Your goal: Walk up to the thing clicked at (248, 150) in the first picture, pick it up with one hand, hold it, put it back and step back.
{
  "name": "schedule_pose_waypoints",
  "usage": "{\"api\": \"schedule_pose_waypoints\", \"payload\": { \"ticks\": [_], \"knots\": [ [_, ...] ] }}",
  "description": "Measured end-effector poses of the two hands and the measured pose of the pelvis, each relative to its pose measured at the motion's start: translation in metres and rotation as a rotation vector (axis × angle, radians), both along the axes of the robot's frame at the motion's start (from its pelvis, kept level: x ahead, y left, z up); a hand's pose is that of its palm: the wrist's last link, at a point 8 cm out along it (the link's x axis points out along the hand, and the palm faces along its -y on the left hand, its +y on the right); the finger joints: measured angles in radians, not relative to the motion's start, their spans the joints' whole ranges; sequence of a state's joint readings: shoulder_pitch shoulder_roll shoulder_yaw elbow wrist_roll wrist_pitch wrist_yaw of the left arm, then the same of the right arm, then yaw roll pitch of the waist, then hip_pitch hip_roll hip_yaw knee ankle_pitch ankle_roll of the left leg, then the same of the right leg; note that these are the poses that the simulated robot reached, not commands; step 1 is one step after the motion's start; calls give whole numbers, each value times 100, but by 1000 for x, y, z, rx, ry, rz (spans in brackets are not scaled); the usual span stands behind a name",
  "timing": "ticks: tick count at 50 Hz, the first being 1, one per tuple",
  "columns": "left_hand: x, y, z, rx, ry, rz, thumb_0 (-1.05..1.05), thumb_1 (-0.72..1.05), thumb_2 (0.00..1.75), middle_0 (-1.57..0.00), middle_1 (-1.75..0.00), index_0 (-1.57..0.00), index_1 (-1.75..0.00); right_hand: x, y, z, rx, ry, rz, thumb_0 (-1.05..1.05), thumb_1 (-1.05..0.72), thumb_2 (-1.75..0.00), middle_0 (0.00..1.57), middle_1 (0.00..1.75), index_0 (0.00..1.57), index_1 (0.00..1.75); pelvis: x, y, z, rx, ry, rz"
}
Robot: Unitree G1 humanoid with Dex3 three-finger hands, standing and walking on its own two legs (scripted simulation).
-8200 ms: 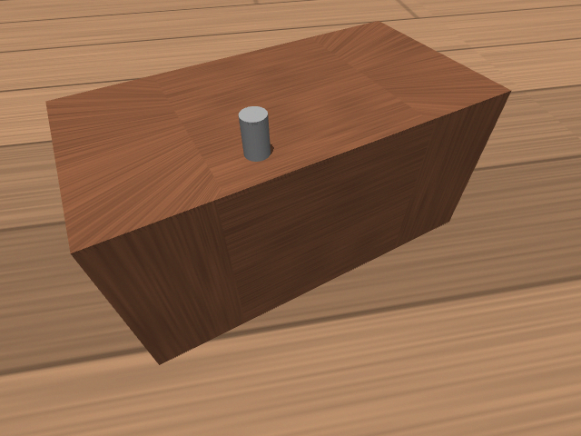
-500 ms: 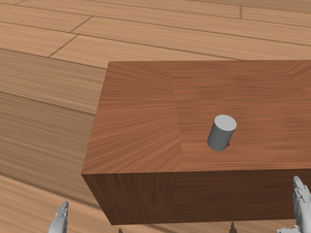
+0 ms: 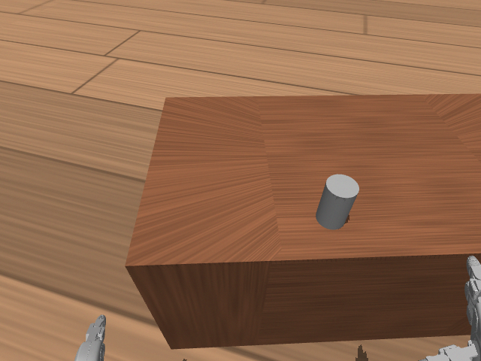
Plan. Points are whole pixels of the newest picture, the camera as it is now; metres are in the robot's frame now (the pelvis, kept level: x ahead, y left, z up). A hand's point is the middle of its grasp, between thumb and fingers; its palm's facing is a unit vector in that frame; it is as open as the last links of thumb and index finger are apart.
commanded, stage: rise first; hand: right
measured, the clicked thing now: (335, 202) +0.49 -0.22 -0.07
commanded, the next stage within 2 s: go down in 0.04 s
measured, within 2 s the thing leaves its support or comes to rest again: neither
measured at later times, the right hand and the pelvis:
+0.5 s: hand (453, 281) +0.24 -0.31 +0.04, palm faces +0.36 +0.90 -0.25, open 17.4 cm; pelvis -0.01 +0.00 -0.01, yaw -1 degrees
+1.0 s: hand (453, 247) +0.31 -0.35 +0.04, palm faces +0.22 +0.97 -0.05, open 17.3 cm; pelvis +0.00 -0.02 -0.02, yaw +1 degrees
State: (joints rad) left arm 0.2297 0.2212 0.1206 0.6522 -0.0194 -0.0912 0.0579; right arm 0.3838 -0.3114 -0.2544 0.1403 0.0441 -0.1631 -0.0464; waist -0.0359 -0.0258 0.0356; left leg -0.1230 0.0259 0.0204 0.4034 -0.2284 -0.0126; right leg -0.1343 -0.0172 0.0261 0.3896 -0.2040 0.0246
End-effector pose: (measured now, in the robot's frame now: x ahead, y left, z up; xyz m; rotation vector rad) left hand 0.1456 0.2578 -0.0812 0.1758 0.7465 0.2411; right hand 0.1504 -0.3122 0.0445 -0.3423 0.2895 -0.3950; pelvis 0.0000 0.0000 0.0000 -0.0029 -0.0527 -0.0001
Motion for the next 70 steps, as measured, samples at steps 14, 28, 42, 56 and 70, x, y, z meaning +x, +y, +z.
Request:
{"api": "schedule_pose_waypoints", "payload": {
  "ticks": [14,28,42,56,70],
  "knots": [
    [-2,3,-2,22,6,-21,-1,-53,7,-6,-6,-5,-6,-8,1,-5,3,-16,-11,-1,51,-6,5,6,5,6,-7,1,-1,1,10,-5],
    [-4,-1,-2,66,16,-12,-1,-52,4,-6,-5,-5,-5,79,-52,9,136,-171,74,-1,54,-5,4,5,5,5,-11,0,-8,8,76,-9],
    [-24,-9,-12,103,75,27,-1,-52,4,-7,-5,-6,-5,121,-78,-4,268,-170,166,-1,53,-6,4,5,5,5,0,-16,-16,21,147,21],
    [4,-17,-1,136,-16,-15,-1,-52,5,-7,-6,-7,-6,128,-92,5,290,-264,173,-1,47,-6,4,5,5,5,2,-13,-20,32,164,1],
    [-22,-8,-10,174,-16,-13,-1,-52,5,-7,-6,-6,-6,167,-105,11,356,-306,227,-1,53,-5,4,5,4,5,-10,-12,-37,36,236,7]
  ]
}}
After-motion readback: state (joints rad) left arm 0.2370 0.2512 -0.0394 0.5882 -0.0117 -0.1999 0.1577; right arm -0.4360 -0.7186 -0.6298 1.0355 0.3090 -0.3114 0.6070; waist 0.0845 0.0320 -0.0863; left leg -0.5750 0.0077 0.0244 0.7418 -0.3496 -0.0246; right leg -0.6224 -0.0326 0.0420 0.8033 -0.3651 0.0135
